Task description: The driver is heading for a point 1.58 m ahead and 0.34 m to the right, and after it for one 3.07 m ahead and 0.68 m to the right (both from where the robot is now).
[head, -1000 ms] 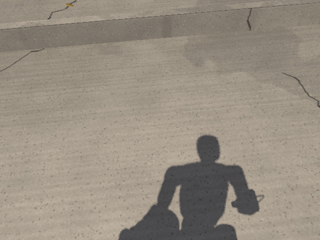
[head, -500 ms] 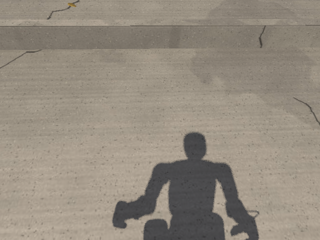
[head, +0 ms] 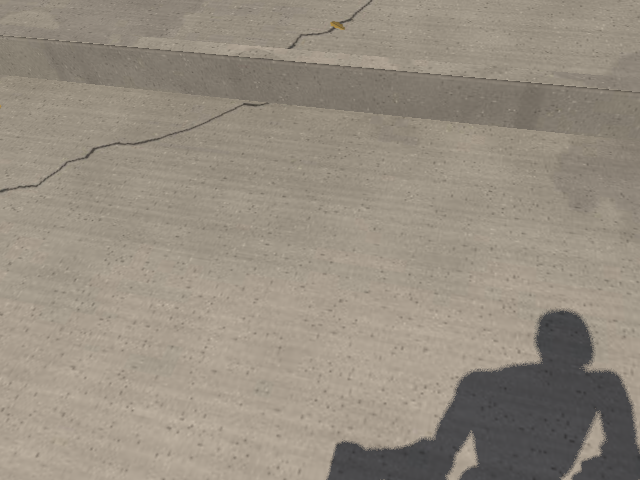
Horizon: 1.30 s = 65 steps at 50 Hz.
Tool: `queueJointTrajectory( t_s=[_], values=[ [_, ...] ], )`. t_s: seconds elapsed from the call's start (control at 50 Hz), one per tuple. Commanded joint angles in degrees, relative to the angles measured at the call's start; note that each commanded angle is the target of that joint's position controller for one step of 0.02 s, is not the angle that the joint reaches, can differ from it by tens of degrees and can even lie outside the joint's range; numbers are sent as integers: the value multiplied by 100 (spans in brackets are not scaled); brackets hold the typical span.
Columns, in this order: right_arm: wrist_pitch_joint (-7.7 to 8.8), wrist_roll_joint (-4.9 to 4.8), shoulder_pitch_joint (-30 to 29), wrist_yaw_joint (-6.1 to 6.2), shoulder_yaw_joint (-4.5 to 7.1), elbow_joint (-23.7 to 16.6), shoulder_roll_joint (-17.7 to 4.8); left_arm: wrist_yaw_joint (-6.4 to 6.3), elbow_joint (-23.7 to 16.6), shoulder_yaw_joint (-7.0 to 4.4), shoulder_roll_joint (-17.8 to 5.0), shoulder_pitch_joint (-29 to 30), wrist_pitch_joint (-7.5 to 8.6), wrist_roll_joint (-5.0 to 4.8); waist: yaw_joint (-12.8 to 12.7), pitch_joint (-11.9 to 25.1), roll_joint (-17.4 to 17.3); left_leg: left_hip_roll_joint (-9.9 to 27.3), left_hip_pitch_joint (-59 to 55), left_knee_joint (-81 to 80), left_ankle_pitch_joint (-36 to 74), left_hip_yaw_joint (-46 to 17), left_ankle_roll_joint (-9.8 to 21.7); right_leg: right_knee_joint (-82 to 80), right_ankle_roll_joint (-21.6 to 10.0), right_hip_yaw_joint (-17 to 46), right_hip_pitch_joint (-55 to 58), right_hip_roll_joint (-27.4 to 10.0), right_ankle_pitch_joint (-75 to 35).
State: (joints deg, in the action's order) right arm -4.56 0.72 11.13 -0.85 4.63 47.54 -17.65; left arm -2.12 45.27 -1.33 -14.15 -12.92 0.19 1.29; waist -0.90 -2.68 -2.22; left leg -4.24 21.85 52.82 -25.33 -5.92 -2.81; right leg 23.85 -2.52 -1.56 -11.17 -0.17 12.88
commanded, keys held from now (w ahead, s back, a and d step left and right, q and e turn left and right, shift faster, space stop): e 0.04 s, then w+e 0.68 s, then w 0.02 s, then w+q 0.26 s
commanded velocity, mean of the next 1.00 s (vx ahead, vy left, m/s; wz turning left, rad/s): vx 0.36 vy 0.00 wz -0.28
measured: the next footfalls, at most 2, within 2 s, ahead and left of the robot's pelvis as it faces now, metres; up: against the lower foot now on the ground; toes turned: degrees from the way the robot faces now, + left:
left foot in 0.12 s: +0.01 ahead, +0.12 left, +0.00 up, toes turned -4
right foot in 0.52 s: +0.20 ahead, -0.17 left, +0.00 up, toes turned -19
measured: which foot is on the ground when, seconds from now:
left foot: up 0.00-0.10, down 0.12-0.54, up 0.56-1.00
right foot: down 0.00-0.12, up 0.14-0.50, down 0.52-1.00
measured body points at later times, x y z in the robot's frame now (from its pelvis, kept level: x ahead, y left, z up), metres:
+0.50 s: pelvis +0.08 -0.03 -0.02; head +0.10 -0.06 +0.43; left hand +0.29 +0.19 -0.12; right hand +0.02 -0.30 -0.16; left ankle -0.03 +0.13 -0.75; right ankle +0.15 -0.15 -0.73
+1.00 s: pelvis +0.32 -0.15 -0.01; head +0.34 -0.17 +0.44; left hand +0.40 +0.10 -0.14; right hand +0.39 -0.44 -0.13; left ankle +0.53 -0.11 -0.71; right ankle +0.16 -0.15 -0.75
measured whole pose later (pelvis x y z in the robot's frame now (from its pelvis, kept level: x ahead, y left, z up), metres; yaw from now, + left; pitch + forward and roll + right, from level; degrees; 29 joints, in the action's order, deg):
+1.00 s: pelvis +0.32 -0.15 -0.01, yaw -20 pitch +1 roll -1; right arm 1.4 1.4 5.4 -2.9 1.4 46.3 -14.7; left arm -0.2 51.9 -2.0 -14.0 -23.1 4.4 1.3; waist -2.2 -2.3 -2.2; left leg 2.7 36.3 36.2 0.5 3.9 2.9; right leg 6.7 -6.5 1.7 8.8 7.5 16.4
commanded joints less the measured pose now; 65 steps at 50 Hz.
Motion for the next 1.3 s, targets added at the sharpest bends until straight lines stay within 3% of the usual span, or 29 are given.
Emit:
queueJointTrajectory(
  t_s=[0.02, 0.1, 0.12, 0.14, 0.16, 0.2, 0.24, 0.36, 0.46, 0.5, 0.52, 0.54, 0.56, 0.58, 0.62, 0.64, 0.7, 0.8, 0.96, 1.02, 1.06, 1.08, 1.1, 1.12, 1.14, 1.16, 1.2, 1.22, 1.3],
  values=[
    [28, -69, -70, 65, -93, -258, -85, 62, -103, -166, -820, -135, 61, 23, -71, 512, 1252, 29, -357, -1290, -196, 388, 66, -260, -930, 984, 700, -1149, -3197],
    [176, 48, 493, 261, -131, 122, -188, 156, 200, -198, -918, -346, -6, -59, 207, 467, 1025, 117, -2173, -3710, 1188, 652, 380, -127, -549, 1345, -225, -808, -887],
    [283, 126, 746, 313, -86, 173, -512, 182, 106, -142, -681, -288, 23, -88, 303, 611, 368, 944, -3003, -3867, 486, -212, 574, 302, -333, 1202, -1103, -550, 370],
    [320, 96, 888, 311, 46, 195, -1133, 201, -120, -64, -308, 10, 42, -142, 428, 421, -926, 1955, -3082, -4241, -797, -1502, 1103, 1248, -141, 265, -2195, 343, 1542],
    [340, 150, 967, 280, 154, 296, -1284, 176, -294, -169, -784, 593, 7, -23, 757, -288, -1091, 2588, -2179, -4687, -1474, -2086, 1612, 2240, -147, 225, -2592, 165, 1878],
    [476, 124, 405, 260, -35, 186, -583, 277, -90, -293, -845, 249, -4, -52, 305, -730, -591, 2212, -1881, -4959, -1284, -1541, 1479, 2985, -165, 611, -2741, -32, 1237],
    [634, 63, 261, 288, -86, 159, -372, 393, 68, -335, -763, -15, 27, 33, 149, -602, -595, 1900, -2091, -4941, -226, -739, 1290, 3235, -74, 507, -2736, -110, 694],
    [874, 97, 630, 220, -38, 303, -435, 599, -227, -272, -450, 636, -16, 53, 317, -478, -490, 1938, -2100, -4765, 954, 323, 1281, 2443, 181, 176, -2661, -352, 36],
    [890, 115, 808, 157, 52, 368, -726, 707, -537, -267, -521, 994, -48, 57, 370, -501, -475, 2071, -1815, -4342, 1579, 855, 1141, 1502, -154, -390, -1762, -221, 261],
    [855, 91, 745, 137, 79, 370, -842, 662, -471, -316, -584, 543, -13, 81, 85, -276, -362, 2050, -1704, -3429, 3011, 1165, 1034, 1191, -387, -639, -951, 112, 427],
    [830, 77, 727, 129, 54, 361, -804, 606, -239, -391, -669, -175, 44, 126, -253, 142, -41, 1835, -1477, -2203, 3966, 1554, 906, 881, -516, -661, -3, 381, 329],
    [817, 124, 762, 117, -17, 268, -650, 501, 93, -543, -1025, -1296, 100, 169, -690, 890, 608, 1532, -687, -431, 3682, 1826, 681, 553, -740, 49, 1396, 124, 904],
    [859, 100, 693, 24, -200, -217, 45, 403, 50, -704, -1835, -1672, 138, 108, -652, 1313, 2365, 565, 1434, 1602, -17, 1814, 319, -690, -1445, 3482, 2521, -1738, 2520],
    [898, 164, 224, 4, -114, -273, -382, 406, 7, -653, -1722, -1480, 125, -60, -671, 1351, 1458, 441, 1967, 2172, -381, 487, 399, -1368, -1575, 4664, 2363, -1941, 2344],
    [991, 47, 85, -57, -125, -271, -429, 348, -45, -541, -1291, -871, 107, -35, -287, 372, 498, 994, 1996, 1866, 640, 375, 549, -1040, -1366, 3098, 1348, -1596, 851],
    [980, 91, 164, -42, -126, -207, -390, 323, -118, -491, -1149, -587, 126, -51, -84, 233, 338, 1106, 1645, 1464, 834, 369, 532, -1090, -1209, 2621, 894, -1301, 259],
    [736, 237, 444, -64, -146, -106, -334, 318, -148, -408, -974, -427, 261, -109, 185, 295, 449, 1079, 1129, 1054, 1058, 482, 327, -1217, -1200, 1936, 416, -892, -1068],
    [626, 191, -320, -106, -174, -321, -201, 281, 121, -349, -846, -927, 373, -123, -6, -98, 450, 1102, 1821, -58, 1999, 701, 107, -1633, -1102, 1479, 630, -780, -1421],
    [702, 57, -1386, -217, -272, -659, -72, 174, 526, -229, -715, -1371, 481, 7, -314, -387, 459, 733, 1719, -1634, 2723, 985, 582, -1741, -707, 585, 1534, -945, -2860],
    [721, 54, -1070, -199, -247, -610, -136, 79, 608, -212, -819, -1178, 487, 48, -67, -206, 532, 289, 954, -2018, 2189, 1169, 905, -1191, -527, 214, 1866, -1048, -4875],
    [738, 55, -92, -114, -158, -309, -323, 27, 655, -229, -952, -1110, 450, 129, 338, 375, 702, -112, 26, -2070, 1604, 1324, 1123, 215, -375, 25, 2151, -1046, -6595],
    [781, 81, 749, -71, -94, -56, -425, 24, 650, -242, -1030, -1038, 412, 127, 702, 788, 685, -187, -902, -2430, 1682, 1274, 1264, 1393, -319, -113, 1894, -975, -6422],
    [793, 190, 1639, -2, 19, 120, -737, 26, 505, -198, -986, -929, 434, 78, 1094, 1314, 379, 609, -2331, -2546, 1329, 247, 1606, 2994, -263, -263, 768, -848, -4903],
    [747, 241, 1842, 38, 235, 113, -1436, 144, 293, -107, -474, -1386, 475, -88, 720, 1814, -1071, 2272, -4065, -2765, 1254, -2935, 2731, 5566, 131, -339, -1775, 408, -256],
    [702, -72, 1400, -32, 183, 142, -1090, 160, 244, -166, -845, -925, 534, 69, 659, 1776, -375, 2297, -3958, -3510, 1370, -3904, 2757, 6029, 3, 567, -2573, 501, 1263],
    [688, -96, 910, -33, 163, 29, -981, 200, 39, -147, -845, -497, 608, 32, 480, 903, -153, 2168, -3163, -3624, 1405, -2926, 2584, 5779, -37, 728, -2871, 94, 762],
    [702, -26, 617, -8, 44, 18, -496, 229, -21, -117, -782, -239, 611, 55, 195, 205, 482, 1705, -1870, -3858, 2394, -1937, 2205, 5007, 20, 600, -2488, -270, 452],
    [722, -42, 575, 22, -5, 71, -370, 239, -72, -95, -720, -289, 498, 128, 14, 132, 420, 1456, -1440, -3953, 2754, -1590, 2069, 4701, 125, 570, -2203, -361, 463],
    [837, -74, 806, 33, 69, 124, -662, 292, -234, -14, -501, -115, 236, 179, -57, 124, 125, 1055, -911, -4165, 3152, -1050, 1996, 3677, 451, 270, -2102, -466, 224]
  ],
)
Velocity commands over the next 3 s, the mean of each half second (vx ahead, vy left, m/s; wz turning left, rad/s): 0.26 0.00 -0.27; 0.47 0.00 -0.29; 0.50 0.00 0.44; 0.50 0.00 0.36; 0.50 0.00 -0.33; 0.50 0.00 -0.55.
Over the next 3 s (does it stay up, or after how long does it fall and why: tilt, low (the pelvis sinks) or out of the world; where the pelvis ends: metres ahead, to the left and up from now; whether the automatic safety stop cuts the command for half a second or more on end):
stays up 1.35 -0.28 -0.01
